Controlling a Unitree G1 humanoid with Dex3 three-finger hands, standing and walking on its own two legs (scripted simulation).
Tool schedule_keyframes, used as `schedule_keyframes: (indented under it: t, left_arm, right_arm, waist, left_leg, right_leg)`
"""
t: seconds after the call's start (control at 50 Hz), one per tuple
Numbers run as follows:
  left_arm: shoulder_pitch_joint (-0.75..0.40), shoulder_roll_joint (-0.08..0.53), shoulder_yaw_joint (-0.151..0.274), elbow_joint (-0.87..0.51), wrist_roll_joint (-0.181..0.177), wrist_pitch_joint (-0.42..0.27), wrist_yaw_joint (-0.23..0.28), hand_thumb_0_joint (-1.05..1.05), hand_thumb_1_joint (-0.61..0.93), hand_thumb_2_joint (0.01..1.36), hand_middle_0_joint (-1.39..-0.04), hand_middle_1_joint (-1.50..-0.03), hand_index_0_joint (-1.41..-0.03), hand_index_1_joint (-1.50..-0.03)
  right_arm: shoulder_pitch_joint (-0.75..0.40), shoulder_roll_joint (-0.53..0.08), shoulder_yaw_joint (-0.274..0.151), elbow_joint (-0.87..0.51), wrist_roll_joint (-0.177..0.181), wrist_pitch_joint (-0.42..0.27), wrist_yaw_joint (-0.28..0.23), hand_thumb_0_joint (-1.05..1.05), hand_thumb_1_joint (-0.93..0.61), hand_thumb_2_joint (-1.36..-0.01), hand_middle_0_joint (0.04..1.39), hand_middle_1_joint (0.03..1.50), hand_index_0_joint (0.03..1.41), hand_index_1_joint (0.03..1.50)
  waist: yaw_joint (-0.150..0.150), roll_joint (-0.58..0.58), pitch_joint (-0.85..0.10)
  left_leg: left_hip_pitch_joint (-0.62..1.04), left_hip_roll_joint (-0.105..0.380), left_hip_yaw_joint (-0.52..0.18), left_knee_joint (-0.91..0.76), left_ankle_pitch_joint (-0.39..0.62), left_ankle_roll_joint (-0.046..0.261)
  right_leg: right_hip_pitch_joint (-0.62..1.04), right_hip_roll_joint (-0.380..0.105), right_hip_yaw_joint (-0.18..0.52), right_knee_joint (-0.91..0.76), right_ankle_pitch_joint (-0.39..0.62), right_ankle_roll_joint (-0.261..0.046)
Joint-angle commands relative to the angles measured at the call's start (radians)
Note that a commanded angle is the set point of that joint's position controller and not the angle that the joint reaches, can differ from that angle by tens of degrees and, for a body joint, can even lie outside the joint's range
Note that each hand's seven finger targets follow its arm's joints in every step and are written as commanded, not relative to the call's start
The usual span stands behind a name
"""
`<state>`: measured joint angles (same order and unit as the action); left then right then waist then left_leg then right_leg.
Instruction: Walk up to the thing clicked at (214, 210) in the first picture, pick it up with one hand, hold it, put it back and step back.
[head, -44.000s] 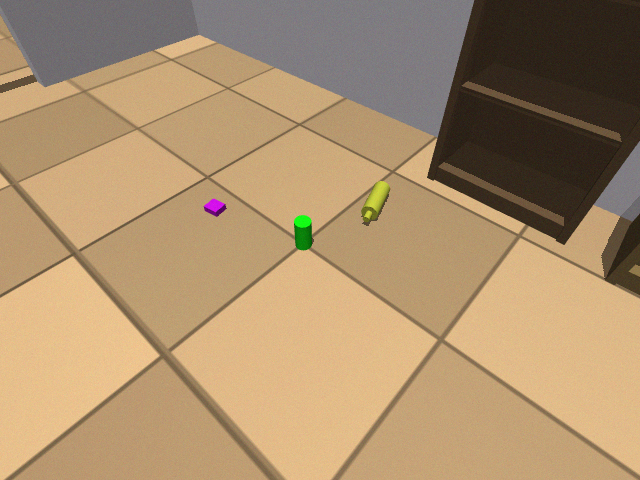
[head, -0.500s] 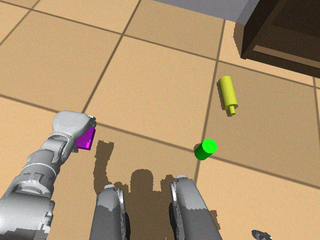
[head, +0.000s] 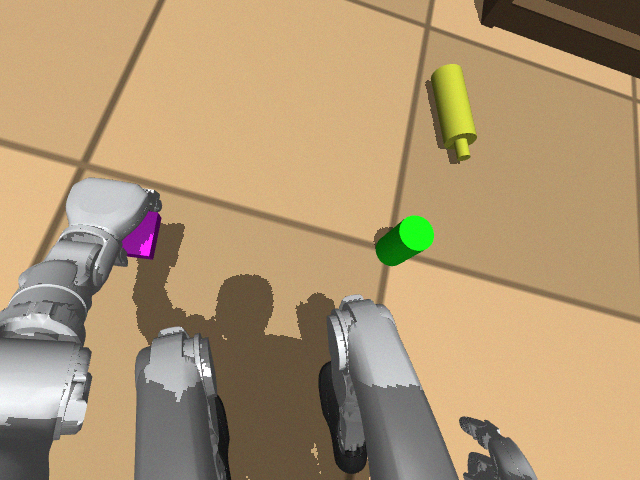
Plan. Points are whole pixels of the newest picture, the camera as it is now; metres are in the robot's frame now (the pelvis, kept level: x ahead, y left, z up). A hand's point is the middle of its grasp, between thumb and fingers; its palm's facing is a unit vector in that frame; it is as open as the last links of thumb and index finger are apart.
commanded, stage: crouch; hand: left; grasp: from above
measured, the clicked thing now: (128, 232) +0.47 +0.20 -0.19
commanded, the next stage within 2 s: lower in 0.82 s
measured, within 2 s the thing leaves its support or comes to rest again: neither
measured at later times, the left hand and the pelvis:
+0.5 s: hand (135, 242) +0.47 +0.20 -0.23, palm faces -0.45 +0.10 -0.89, open 9.2 cm; pelvis +0.00 +0.00 -0.06, yaw -2 degrees
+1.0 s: hand (141, 242) +0.48 +0.20 -0.26, palm faces -0.46 +0.09 -0.88, open 9.2 cm; pelvis +0.00 +0.00 -0.09, yaw -3 degrees
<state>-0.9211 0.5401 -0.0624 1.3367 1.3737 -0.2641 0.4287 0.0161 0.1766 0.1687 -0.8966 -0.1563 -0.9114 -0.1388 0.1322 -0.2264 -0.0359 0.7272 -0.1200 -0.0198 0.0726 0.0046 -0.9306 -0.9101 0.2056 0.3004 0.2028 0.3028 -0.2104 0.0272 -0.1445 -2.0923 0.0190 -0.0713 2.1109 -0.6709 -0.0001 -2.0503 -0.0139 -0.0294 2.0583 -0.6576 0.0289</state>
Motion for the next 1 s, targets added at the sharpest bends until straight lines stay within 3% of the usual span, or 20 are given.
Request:
schedule_keyframes:
  t: [0.0, 0.04, 0.08, 0.18, 0.22, 0.24, 0.28, 0.34, 0.38, 0.46, 0.58, 0.64, 0.72, 0.76, 0.8, 0.82, 0.86, 0.9, 0.94, 0.98]
  left_arm:
    - [-0.339, 0.163, 0.028, -0.095, -0.047, 0.035, 0.024, 0.000, 0.855, 0.469, -1.197, -0.268, -1.207, -0.260]
    - [-0.369, 0.188, 0.030, -0.119, -0.059, 0.034, 0.005, 0.000, 0.819, 0.479, -1.176, -0.267, -1.181, -0.263]
    - [-0.346, 0.163, 0.019, -0.092, -0.078, 0.030, -0.017, 0.000, 0.817, 0.468, -1.169, -0.266, -1.177, -0.259]
    - [-0.373, 0.239, 0.045, -0.118, -0.053, -0.017, -0.036, 0.000, 0.771, 0.439, -1.130, -0.285, -1.145, -0.271]
    - [-0.356, 0.263, 0.060, -0.119, -0.039, -0.034, -0.028, 0.000, 0.767, 0.456, -1.137, -0.283, -1.147, -0.274]
    - [-0.356, 0.243, 0.052, -0.097, -0.026, -0.040, -0.024, 0.000, 0.791, 0.480, -1.150, -0.305, -1.161, -0.295]
    - [-0.367, 0.234, 0.051, -0.073, -0.008, -0.045, -0.009, 0.000, 0.778, 0.472, -1.129, -0.321, -1.145, -0.305]
    - [-0.389, 0.252, 0.060, -0.063, 0.007, -0.050, 0.016, 0.000, 0.750, 0.449, -1.102, -0.320, -1.120, -0.302]
    - [-0.394, 0.230, 0.053, -0.054, 0.003, -0.045, 0.028, 0.000, 0.750, 0.460, -1.100, -0.322, -1.116, -0.306]
    - [-0.442, 0.261, 0.063, -0.073, -0.003, -0.030, 0.045, 0.000, 0.759, 0.479, -1.093, -0.342, -1.110, -0.325]
    - [-0.445, 0.270, 0.050, -0.005, -0.023, -0.019, 0.036, 0.000, 0.721, 0.464, -1.064, -0.358, -1.082, -0.340]
    - [-0.451, 0.286, 0.049, -0.017, -0.025, -0.022, 0.027, 0.000, 0.730, 0.472, -1.068, -0.372, -1.088, -0.352]
    - [-0.421, 0.263, 0.041, 0.023, -0.021, -0.021, 0.021, 0.000, 0.773, 0.503, -1.103, -0.400, -1.121, -0.381]
    - [-0.454, 0.301, 0.056, -0.001, -0.016, -0.026, 0.026, 0.000, 0.756, 0.498, -1.088, -0.395, -1.105, -0.377]
    - [-0.412, 0.265, 0.040, 0.028, -0.016, -0.020, 0.026, 0.000, 0.744, 0.490, -1.086, -0.400, -1.104, -0.382]
    - [-0.432, 0.293, 0.057, -0.007, -0.012, -0.024, 0.029, 0.000, 0.762, 0.521, -1.094, -0.410, -1.110, -0.394]
    - [-0.421, 0.283, 0.050, -0.002, -0.018, -0.022, 0.026, 0.000, 0.759, 0.520, -1.091, -0.428, -1.109, -0.410]
    - [-0.440, 0.318, 0.068, -0.042, -0.024, -0.024, 0.027, 0.000, 0.747, 0.545, -1.092, -0.424, -1.102, -0.414]
    - [-0.421, 0.271, 0.046, -0.020, -0.025, -0.021, 0.025, 0.000, 0.743, 0.565, -1.126, -0.384, -1.124, -0.387]
    - [-0.437, 0.290, 0.051, -0.011, -0.015, -0.030, 0.030, 0.000, 0.751, 0.556, -1.125, -0.370, -1.124, -0.372]
  right_arm:
    - [0.216, -0.205, -0.073, -0.022, -0.004, -0.014, -0.001, 0.000, -0.921, -0.906, 0.199, 0.300, 0.200, 0.299]
    - [0.212, -0.211, -0.075, -0.020, -0.002, -0.011, -0.001, 0.000, -0.920, -0.906, 0.199, 0.300, 0.200, 0.300]
    - [0.215, -0.205, -0.069, -0.020, -0.004, -0.012, 0.003, 0.000, -0.922, -0.906, 0.199, 0.299, 0.199, 0.299]
    - [0.231, -0.215, -0.061, 0.000, -0.009, -0.002, 0.010, 0.000, -0.928, -0.909, 0.199, 0.300, 0.199, 0.300]
    - [0.223, -0.214, -0.057, 0.001, -0.011, 0.002, 0.012, 0.000, -0.927, -0.909, 0.199, 0.300, 0.199, 0.300]
    - [0.233, -0.218, -0.057, 0.008, -0.017, 0.003, 0.016, 0.000, -0.926, -0.908, 0.199, 0.300, 0.199, 0.300]
    - [0.228, -0.228, -0.053, 0.005, -0.019, 0.002, 0.022, 0.000, -0.926, -0.908, 0.199, 0.300, 0.199, 0.300]
    - [0.222, -0.240, -0.051, 0.009, -0.022, 0.001, 0.027, 0.000, -0.923, -0.908, 0.199, 0.300, 0.200, 0.300]
    - [0.226, -0.244, -0.051, 0.007, -0.025, -0.003, 0.031, 0.000, -0.920, -0.907, 0.200, 0.300, 0.200, 0.300]
    - [0.228, -0.253, -0.049, 0.011, -0.027, -0.009, 0.031, 0.000, -0.916, -0.905, 0.200, 0.300, 0.200, 0.300]
    - [0.226, -0.260, -0.034, 0.020, -0.032, -0.017, 0.026, 0.000, -0.920, -0.906, 0.200, 0.300, 0.199, 0.300]
    - [0.222, -0.260, -0.026, 0.026, -0.031, -0.019, 0.026, 0.000, -0.922, -0.907, 0.199, 0.300, 0.199, 0.300]
    - [0.222, -0.261, -0.016, 0.025, -0.035, -0.020, 0.031, 0.000, -0.925, -0.908, 0.199, 0.300, 0.199, 0.300]
    - [0.223, -0.268, -0.013, 0.024, -0.035, -0.019, 0.030, 0.000, -0.924, -0.907, 0.199, 0.300, 0.199, 0.300]
    - [0.221, -0.260, -0.006, 0.025, -0.039, -0.019, 0.036, 0.000, -0.928, -0.909, 0.199, 0.300, 0.199, 0.300]
    - [0.224, -0.266, -0.010, 0.026, -0.037, -0.018, 0.037, 0.000, -0.924, -0.907, 0.199, 0.300, 0.199, 0.300]
    - [0.226, -0.265, -0.005, 0.022, -0.041, -0.019, 0.041, 0.000, -0.926, -0.908, 0.199, 0.300, 0.199, 0.300]
    - [0.222, -0.271, -0.008, 0.020, -0.038, -0.019, 0.042, 0.000, -0.925, -0.908, 0.199, 0.300, 0.199, 0.300]
    - [0.226, -0.271, -0.004, 0.021, -0.045, -0.022, 0.047, 0.000, -0.923, -0.906, 0.199, 0.300, 0.199, 0.300]
    - [0.227, -0.282, -0.006, 0.022, -0.045, -0.020, 0.048, 0.000, -0.919, -0.905, 0.199, 0.300, 0.199, 0.300]
  waist:
    - [-0.038, 0.151, -0.682]
    - [-0.036, 0.129, -0.701]
    - [-0.051, 0.100, -0.649]
    - [-0.037, 0.154, -0.675]
    - [-0.017, 0.171, -0.677]
    - [-0.035, 0.187, -0.659]
    - [-0.043, 0.213, -0.652]
    - [-0.036, 0.244, -0.642]
    - [-0.048, 0.250, -0.636]
    - [-0.051, 0.242, -0.668]
    - [-0.074, 0.156, -0.600]
    - [-0.058, 0.180, -0.626]
    - [-0.072, 0.183, -0.593]
    - [-0.069, 0.209, -0.609]
    - [-0.072, 0.202, -0.589]
    - [-0.068, 0.219, -0.609]
    - [-0.080, 0.206, -0.603]
    - [-0.062, 0.231, -0.616]
    - [-0.080, 0.239, -0.599]
    - [-0.087, 0.241, -0.594]
  left_leg:
    - [0.498, -0.033, 0.048, -0.198, 0.158, 0.039]
    - [0.456, -0.032, 0.048, -0.172, 0.154, 0.044]
    - [0.420, -0.031, 0.044, -0.152, 0.153, 0.047]
    - [0.407, -0.031, 0.047, -0.101, 0.206, 0.036]
    - [0.399, -0.033, 0.052, -0.084, 0.201, 0.035]
    - [0.391, -0.033, 0.052, -0.078, 0.207, 0.033]
    - [0.420, -0.032, 0.044, -0.072, 0.214, 0.028]
    - [0.402, -0.034, 0.045, -0.062, 0.182, 0.026]
    - [0.408, -0.034, 0.040, -0.066, 0.159, 0.023]
    - [0.380, -0.034, 0.045, -0.033, 0.153, 0.029]
    - [0.267, -0.037, 0.051, 0.005, 0.098, 0.043]
    - [0.272, -0.037, 0.052, 0.021, 0.113, 0.041]
    - [0.271, -0.035, 0.045, 0.032, 0.121, 0.038]
    - [0.279, -0.035, 0.041, 0.043, 0.137, 0.036]
    - [0.271, -0.035, 0.047, 0.055, 0.156, 0.036]
    - [0.270, -0.034, 0.044, 0.054, 0.168, 0.036]
    - [0.256, -0.035, 0.046, 0.062, 0.172, 0.039]
    - [0.258, -0.034, 0.045, 0.063, 0.161, 0.037]
    - [0.277, -0.032, 0.038, 0.066, 0.166, 0.032]
    - [0.267, -0.032, 0.031, 0.067, 0.163, 0.030]
  right_leg:
    - [0.320, 0.031, -0.059, -0.231, 0.191, -0.055]
    - [0.332, 0.035, -0.059, -0.214, 0.195, -0.052]
    - [0.318, 0.034, -0.060, -0.201, 0.197, -0.048]
    - [0.305, 0.042, -0.064, -0.135, 0.239, -0.053]
    - [0.284, 0.045, -0.063, -0.123, 0.227, -0.056]
    - [0.273, 0.044, -0.067, -0.107, 0.234, -0.057]
    - [0.219, 0.043, -0.077, -0.082, 0.229, -0.063]
    - [0.176, 0.042, -0.086, -0.063, 0.201, -0.066]
    - [0.152, 0.042, -0.097, -0.052, 0.178, -0.068]
    - [0.160, 0.042, -0.097, -0.036, 0.183, -0.064]
    - [0.171, 0.043, -0.092, -0.040, 0.138, -0.053]
    - [0.178, 0.046, -0.092, -0.028, 0.152, -0.054]
    - [0.148, 0.048, -0.107, 0.000, 0.162, -0.057]
    - [0.138, 0.046, -0.108, 0.011, 0.178, -0.059]
    - [0.158, 0.048, -0.108, 0.017, 0.206, -0.056]
    - [0.161, 0.049, -0.110, 0.024, 0.215, -0.055]
    - [0.183, 0.049, -0.109, 0.024, 0.228, -0.052]
    - [0.169, 0.050, -0.109, 0.027, 0.210, -0.055]
    - [0.153, 0.050, -0.120, 0.044, 0.216, -0.058]
    - [0.135, 0.053, -0.126, 0.048, 0.209, -0.059]
